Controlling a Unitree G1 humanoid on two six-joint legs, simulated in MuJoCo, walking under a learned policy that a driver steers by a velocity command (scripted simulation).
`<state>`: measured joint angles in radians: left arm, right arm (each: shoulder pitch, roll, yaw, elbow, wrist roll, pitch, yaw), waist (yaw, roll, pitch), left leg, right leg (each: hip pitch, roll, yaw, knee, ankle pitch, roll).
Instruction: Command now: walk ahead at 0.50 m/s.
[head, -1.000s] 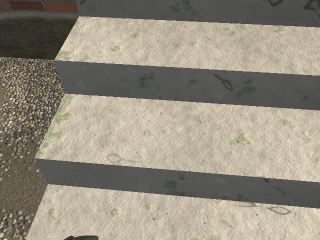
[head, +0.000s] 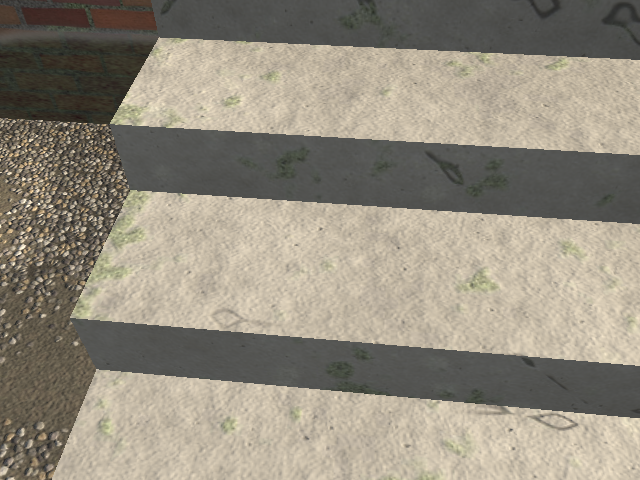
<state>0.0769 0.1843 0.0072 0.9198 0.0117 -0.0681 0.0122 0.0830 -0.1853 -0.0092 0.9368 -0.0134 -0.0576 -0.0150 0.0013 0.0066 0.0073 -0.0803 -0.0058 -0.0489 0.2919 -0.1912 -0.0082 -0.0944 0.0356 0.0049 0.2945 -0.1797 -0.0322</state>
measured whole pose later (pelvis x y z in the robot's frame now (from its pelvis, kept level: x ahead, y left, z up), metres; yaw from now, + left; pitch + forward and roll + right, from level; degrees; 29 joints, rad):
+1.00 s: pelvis +0.00 +0.00 +0.00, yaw +0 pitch -1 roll +0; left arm 0.03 0.27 -0.06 1.04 0.01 -0.07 0.00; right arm 0.05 -0.26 0.04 1.04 -0.01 -0.06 -0.01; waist 0.00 0.01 0.00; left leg -0.05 0.00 -0.05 0.20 -0.14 -0.01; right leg -0.06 0.03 0.01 0.21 -0.13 -0.03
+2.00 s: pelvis +0.01 +0.00 +0.00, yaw +0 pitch -1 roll +0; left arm 0.03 0.30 -0.07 1.04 0.00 -0.07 0.00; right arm 0.04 -0.29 0.06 1.04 -0.01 -0.06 0.00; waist 0.00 0.01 0.00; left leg -0.04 0.00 -0.04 0.19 -0.14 -0.01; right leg -0.05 0.03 0.02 0.19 -0.13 -0.02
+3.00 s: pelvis +0.01 +0.01 +0.00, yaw +0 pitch +0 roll +0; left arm 0.03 0.30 -0.07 1.03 0.00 -0.07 0.00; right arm 0.04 -0.29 0.06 1.03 -0.01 -0.06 0.00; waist 0.00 0.00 0.00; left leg -0.03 -0.01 -0.04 0.18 -0.14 0.00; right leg -0.05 0.02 0.02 0.19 -0.13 -0.01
